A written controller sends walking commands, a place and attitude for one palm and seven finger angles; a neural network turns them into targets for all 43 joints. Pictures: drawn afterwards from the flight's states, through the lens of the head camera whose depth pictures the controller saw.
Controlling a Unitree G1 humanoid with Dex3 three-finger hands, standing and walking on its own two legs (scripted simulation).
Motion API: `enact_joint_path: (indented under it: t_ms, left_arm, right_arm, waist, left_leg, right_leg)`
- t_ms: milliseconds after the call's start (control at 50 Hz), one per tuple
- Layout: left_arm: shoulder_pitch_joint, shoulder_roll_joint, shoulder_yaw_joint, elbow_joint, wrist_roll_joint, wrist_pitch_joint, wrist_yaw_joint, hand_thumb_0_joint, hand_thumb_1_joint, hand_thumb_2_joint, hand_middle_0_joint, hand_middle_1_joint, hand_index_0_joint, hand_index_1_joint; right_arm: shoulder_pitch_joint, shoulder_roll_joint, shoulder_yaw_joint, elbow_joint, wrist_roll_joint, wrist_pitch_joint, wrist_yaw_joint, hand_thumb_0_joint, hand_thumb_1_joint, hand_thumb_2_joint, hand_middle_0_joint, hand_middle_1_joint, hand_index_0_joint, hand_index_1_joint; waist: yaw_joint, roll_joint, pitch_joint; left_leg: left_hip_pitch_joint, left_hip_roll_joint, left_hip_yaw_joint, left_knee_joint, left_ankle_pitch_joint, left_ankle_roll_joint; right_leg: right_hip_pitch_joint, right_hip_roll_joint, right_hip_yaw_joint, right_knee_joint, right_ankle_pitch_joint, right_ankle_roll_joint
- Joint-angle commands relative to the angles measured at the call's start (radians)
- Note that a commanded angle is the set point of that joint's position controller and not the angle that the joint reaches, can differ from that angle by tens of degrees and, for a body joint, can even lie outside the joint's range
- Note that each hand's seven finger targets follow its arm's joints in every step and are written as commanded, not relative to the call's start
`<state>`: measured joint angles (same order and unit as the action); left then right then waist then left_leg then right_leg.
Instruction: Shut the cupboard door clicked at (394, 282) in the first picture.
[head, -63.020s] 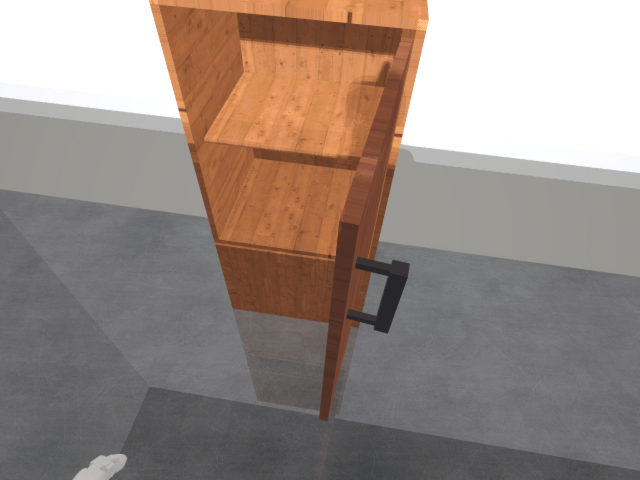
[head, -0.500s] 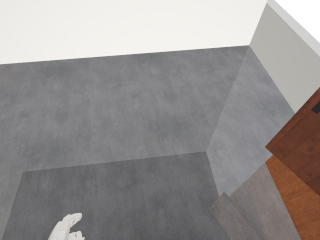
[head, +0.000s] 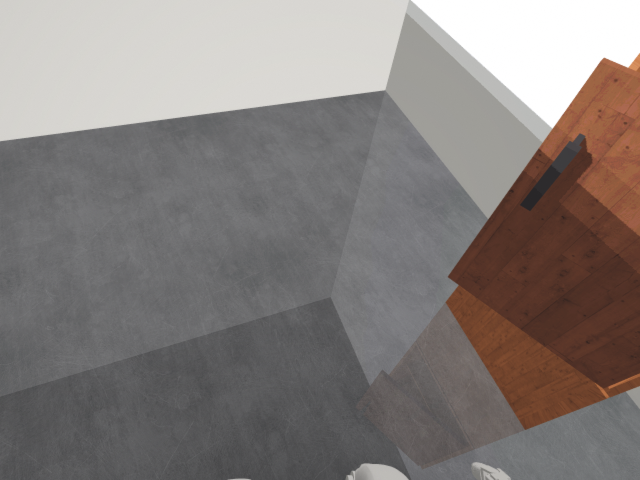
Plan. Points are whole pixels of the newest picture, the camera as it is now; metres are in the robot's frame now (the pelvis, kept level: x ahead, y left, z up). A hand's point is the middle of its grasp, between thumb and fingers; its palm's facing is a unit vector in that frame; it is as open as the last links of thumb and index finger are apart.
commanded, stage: turn to face it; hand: left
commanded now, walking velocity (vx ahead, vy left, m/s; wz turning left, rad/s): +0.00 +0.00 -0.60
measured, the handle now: (552, 172) +0.60 -0.34 +0.05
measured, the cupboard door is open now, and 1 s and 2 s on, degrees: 27 27 27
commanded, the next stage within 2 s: take the last steps up to it in 0.96 s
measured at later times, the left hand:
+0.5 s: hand (226, 460) +0.16 +0.13 -0.15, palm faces -0.28 -0.93 -0.25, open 7.4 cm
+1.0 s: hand (243, 407) +0.23 +0.12 -0.16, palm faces -0.50 -0.84 -0.22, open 7.4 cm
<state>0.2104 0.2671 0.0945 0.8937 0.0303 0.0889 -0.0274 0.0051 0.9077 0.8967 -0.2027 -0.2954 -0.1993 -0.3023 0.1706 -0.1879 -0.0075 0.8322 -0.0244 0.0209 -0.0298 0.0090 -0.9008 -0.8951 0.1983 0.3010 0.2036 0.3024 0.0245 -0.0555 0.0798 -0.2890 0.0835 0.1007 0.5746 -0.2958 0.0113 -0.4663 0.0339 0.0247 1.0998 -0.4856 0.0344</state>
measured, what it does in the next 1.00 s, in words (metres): steps on the spot, turning right: right foot, then left foot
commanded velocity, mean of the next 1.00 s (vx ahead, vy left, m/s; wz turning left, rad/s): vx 0.00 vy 0.00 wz -0.48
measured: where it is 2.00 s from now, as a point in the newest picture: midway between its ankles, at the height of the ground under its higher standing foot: outside the picture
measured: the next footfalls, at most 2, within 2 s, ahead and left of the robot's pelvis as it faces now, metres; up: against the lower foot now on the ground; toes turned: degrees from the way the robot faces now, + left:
right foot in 0.28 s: +0.02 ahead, -0.15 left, +0.00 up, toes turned -15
left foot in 0.66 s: +0.12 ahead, +0.07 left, +0.00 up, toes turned -19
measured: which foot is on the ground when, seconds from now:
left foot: down 0.00-0.26, up 0.28-0.64, down 0.66-1.00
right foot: up 0.00-0.26, down 0.28-0.66, up 0.68-1.00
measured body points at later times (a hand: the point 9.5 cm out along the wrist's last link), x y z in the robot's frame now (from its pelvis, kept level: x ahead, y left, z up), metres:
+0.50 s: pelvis +0.01 -0.03 +0.00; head +0.06 -0.06 +0.45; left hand +0.17 +0.18 -0.13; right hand +0.00 -0.31 -0.14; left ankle +0.04 +0.11 -0.67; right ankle -0.02 -0.14 -0.74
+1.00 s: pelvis +0.04 -0.01 +0.01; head +0.08 -0.02 +0.45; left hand +0.26 +0.17 -0.14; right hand -0.06 -0.24 -0.14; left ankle +0.09 +0.09 -0.74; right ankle -0.06 -0.12 -0.69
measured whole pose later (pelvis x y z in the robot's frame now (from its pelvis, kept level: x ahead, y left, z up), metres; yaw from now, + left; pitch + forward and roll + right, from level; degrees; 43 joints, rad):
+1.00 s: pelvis +0.04 -0.01 +0.01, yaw -32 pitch +1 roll -2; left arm 0.16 0.24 0.08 0.91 0.03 0.08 -0.02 0.00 0.91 0.90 -0.20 -0.29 -0.20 -0.30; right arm 0.26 -0.19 -0.03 0.93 -0.03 0.02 -0.03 0.01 -0.90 -0.89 0.20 0.30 0.21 0.30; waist -0.02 0.01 0.08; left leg -0.24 0.12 0.18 0.52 -0.29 0.01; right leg -0.35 -0.02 -0.04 0.81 -0.43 0.03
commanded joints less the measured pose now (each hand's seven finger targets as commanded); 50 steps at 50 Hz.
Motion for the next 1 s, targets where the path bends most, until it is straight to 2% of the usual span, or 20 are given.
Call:
enact_joint_path:
  t_ms: [0,140,200,220,240,260,280,300,320,380,500,580,600,620,640,660,720,780,880,980]
  left_arm:
    - [-0.024,0.057,0.015,-0.095,-0.008,-0.026,-0.016,0.000,0.900,0.900,-0.200,-0.300,-0.200,-0.300]
    - [-0.071,0.028,0.000,-0.116,-0.010,-0.036,-0.017,0.000,0.900,0.900,-0.200,-0.300,-0.200,-0.300]
    - [0.006,0.052,0.005,-0.092,-0.010,-0.046,-0.013,0.000,0.900,0.900,-0.200,-0.300,-0.200,-0.300]
    - [0.068,0.096,0.014,-0.071,-0.006,-0.054,-0.008,0.000,0.900,0.900,-0.200,-0.300,-0.200,-0.300]
    - [0.108,0.204,0.032,-0.062,0.004,-0.070,0.006,0.000,0.900,0.900,-0.200,-0.300,-0.200,-0.300]
    - [0.146,0.261,0.039,-0.048,-0.008,-0.071,0.021,0.000,0.900,0.900,-0.200,-0.300,-0.200,-0.300]
    - [0.142,0.255,0.035,-0.049,-0.013,-0.070,0.030,0.000,0.900,0.900,-0.200,-0.300,-0.200,-0.300]
    - [0.073,0.212,0.034,-0.067,-0.009,-0.069,0.038,0.000,0.900,0.900,-0.200,-0.300,-0.200,-0.300]
    - [0.017,0.195,0.027,-0.077,-0.009,-0.068,0.041,0.000,0.900,0.900,-0.200,-0.300,-0.200,-0.300]
    - [-0.032,0.148,0.009,-0.096,-0.010,-0.075,0.039,0.000,0.900,0.900,-0.200,-0.300,-0.200,-0.300]
    - [0.018,0.178,0.020,-0.070,-0.004,-0.072,0.036,0.000,0.900,0.900,-0.200,-0.300,-0.200,-0.300]
    - [-0.037,0.170,0.021,-0.075,-0.009,-0.062,0.035,0.000,0.900,0.900,-0.200,-0.300,-0.200,-0.300]
    - [-0.062,0.149,0.017,-0.080,-0.015,-0.058,0.035,0.000,0.900,0.900,-0.200,-0.300,-0.200,-0.300]
    - [-0.032,0.089,0.005,-0.094,-0.025,-0.052,0.030,0.000,0.900,0.900,-0.200,-0.300,-0.200,-0.300]
    - [-0.015,0.051,-0.004,-0.107,-0.026,-0.051,0.022,0.000,0.900,0.900,-0.200,-0.300,-0.200,-0.300]
    - [-0.045,0.085,-0.004,-0.110,-0.016,-0.051,0.022,0.000,0.900,0.900,-0.200,-0.300,-0.200,-0.300]
    - [-0.028,0.083,0.015,-0.074,-0.006,-0.039,0.004,0.000,0.900,0.900,-0.200,-0.300,-0.200,-0.300]
    - [-0.032,0.046,0.002,-0.064,-0.010,-0.033,-0.003,0.000,0.900,0.900,-0.200,-0.300,-0.200,-0.300]
    - [-0.071,0.016,-0.008,-0.070,-0.010,-0.032,0.000,0.000,0.900,0.900,-0.200,-0.300,-0.200,-0.300]
    - [-0.022,0.012,-0.016,-0.046,-0.011,-0.049,0.008,0.000,0.900,0.900,-0.200,-0.300,-0.200,-0.300]
  right_arm:
    - [0.048,-0.210,-0.058,-0.050,-0.009,-0.025,-0.017,0.000,-0.900,-0.900,0.200,0.300,0.200,0.300]
    - [0.093,-0.243,-0.086,-0.004,-0.008,-0.017,-0.002,0.000,-0.900,-0.900,0.200,0.300,0.200,0.300]
    - [0.053,-0.254,-0.093,-0.003,-0.001,-0.011,0.006,0.000,-0.900,-0.900,0.200,0.300,0.200,0.300]
    - [0.044,-0.237,-0.093,-0.010,0.006,-0.009,0.011,0.000,-0.900,-0.900,0.200,0.300,0.200,0.300]
    - [0.042,-0.156,-0.075,-0.040,0.014,-0.005,0.016,0.000,-0.900,-0.900,0.200,0.300,0.200,0.300]
    - [-0.024,-0.144,-0.063,-0.081,0.009,0.006,0.015,0.000,-0.900,-0.900,0.200,0.300,0.200,0.300]
    - [-0.022,-0.154,-0.061,-0.076,0.013,0.017,0.011,0.000,-0.900,-0.900,0.200,0.300,0.200,0.300]
    - [-0.031,-0.147,-0.066,-0.065,0.011,0.017,0.008,0.000,-0.900,-0.900,0.200,0.300,0.200,0.300]
    - [-0.027,-0.158,-0.067,-0.054,0.009,0.016,0.008,0.000,-0.900,-0.900,0.200,0.300,0.200,0.300]
    - [0.012,-0.156,-0.066,-0.022,0.007,0.011,0.017,0.000,-0.900,-0.900,0.200,0.300,0.200,0.300]
    - [-0.004,-0.127,-0.059,-0.035,0.014,0.006,0.012,0.000,-0.900,-0.900,0.200,0.300,0.200,0.300]
    - [0.067,-0.131,-0.058,-0.020,0.021,-0.008,0.002,0.000,-0.900,-0.900,0.200,0.300,0.200,0.300]
    - [0.123,-0.149,-0.060,0.000,0.021,-0.017,-0.001,0.000,-0.900,-0.900,0.200,0.300,0.200,0.300]
    - [0.139,-0.227,-0.071,0.003,0.010,-0.028,-0.005,0.000,-0.900,-0.900,0.200,0.300,0.200,0.300]
    - [0.156,-0.307,-0.085,-0.008,0.000,-0.026,-0.008,0.000,-0.900,-0.900,0.200,0.300,0.200,0.300]
    - [0.159,-0.299,-0.078,-0.012,-0.004,-0.019,-0.008,0.000,-0.900,-0.900,0.200,0.300,0.200,0.300]
    - [0.050,-0.221,-0.055,-0.035,-0.011,-0.025,-0.018,0.000,-0.900,-0.900,0.200,0.300,0.200,0.300]
    - [0.072,-0.204,-0.054,-0.015,-0.010,-0.026,-0.020,0.000,-0.900,-0.900,0.200,0.300,0.200,0.300]
    - [0.136,-0.206,-0.064,0.036,-0.010,-0.023,-0.013,0.000,-0.900,-0.900,0.200,0.300,0.200,0.300]
    - [0.123,-0.222,-0.077,0.069,-0.005,-0.016,-0.004,0.000,-0.900,-0.900,0.200,0.300,0.200,0.300]
  waist:
    - [-0.031,0.237,-0.094]
    - [-0.062,0.279,-0.132]
    - [-0.010,0.243,-0.146]
    - [0.022,0.150,-0.160]
    - [0.047,-0.187,-0.162]
    - [0.076,-0.263,-0.128]
    - [0.061,-0.173,-0.131]
    - [0.032,-0.174,-0.091]
    - [0.013,-0.212,-0.074]
    - [-0.022,-0.122,-0.119]
    - [0.000,-0.070,-0.158]
    - [-0.041,-0.078,-0.156]
    - [-0.074,-0.044,-0.172]
    - [-0.067,0.162,-0.192]
    - [-0.068,0.395,-0.179]
    - [-0.079,0.315,-0.143]
    - [-0.029,0.265,-0.075]
    - [-0.033,0.229,-0.103]
    - [-0.060,0.251,-0.121]
    - [-0.036,0.248,-0.155]
  left_leg:
    - [0.165,0.234,-0.123,-0.232,0.380,0.104]
    - [0.194,0.282,-0.030,-0.157,0.433,0.111]
    - [0.109,0.261,0.031,-0.037,0.352,0.047]
    - [0.010,0.218,0.068,0.080,0.232,0.000]
    - [-0.209,0.082,0.125,0.293,-0.162,-0.067]
    - [-0.321,0.004,0.034,0.498,-0.366,-0.082]
    - [-0.331,0.021,-0.070,0.593,-0.313,-0.071]
    - [-0.384,0.033,-0.103,0.617,-0.244,-0.072]
    - [-0.395,0.040,-0.108,0.623,-0.196,-0.079]
    - [-0.287,0.024,-0.088,0.542,-0.093,-0.096]
    - [-0.222,-0.033,-0.066,0.294,-0.120,-0.100]
    - [-0.015,-0.060,-0.066,-0.002,-0.002,-0.084]
    - [0.117,-0.035,-0.080,-0.139,0.104,-0.077]
    - [0.242,0.136,-0.250,-0.247,0.164,-0.025]
    - [0.260,0.351,-0.438,-0.284,0.311,0.084]
    - [0.171,0.386,-0.442,-0.263,0.350,0.147]
    - [0.093,0.274,-0.258,-0.259,0.403,0.133]
    - [0.172,0.219,-0.131,-0.214,0.523,0.117]
    - [0.198,0.237,-0.100,-0.214,0.498,0.127]
    - [0.177,0.231,-0.069,-0.119,0.488,0.100]
  right_leg:
    - [-0.103,-0.061,-0.026,0.054,0.047,0.025]
    - [0.044,-0.053,-0.112,-0.299,0.044,0.007]
    - [0.227,-0.034,-0.135,-0.544,0.227,-0.020]
    - [0.357,-0.071,-0.082,-0.655,0.336,-0.043]
    - [0.486,-0.298,0.234,-0.774,0.522,-0.125]
    - [0.420,-0.430,0.407,-0.771,0.756,-0.221]
    - [0.374,-0.432,0.375,-0.782,0.636,-0.264]
    - [0.356,-0.371,0.353,-0.797,0.539,-0.248]
    - [0.341,-0.340,0.333,-0.794,0.500,-0.233]
    - [0.305,-0.254,0.200,-0.735,0.639,-0.205]
    - [0.362,-0.251,0.280,-0.696,0.689,-0.230]
    - [0.248,-0.211,0.307,-0.630,0.663,-0.177]
    - [0.165,-0.169,0.272,-0.579,0.575,-0.132]
    - [0.021,-0.041,0.175,-0.455,0.317,-0.069]
    - [-0.093,0.041,0.022,-0.218,-0.106,-0.016]
    - [-0.063,-0.008,0.044,-0.066,-0.137,-0.018]
    - [-0.079,-0.044,0.027,0.087,-0.019,0.007]
    - [-0.063,-0.048,-0.019,0.002,0.031,0.017]
    - [0.003,-0.055,-0.058,-0.178,0.040,0.011]
    - [0.184,-0.030,-0.103,-0.512,0.161,-0.020]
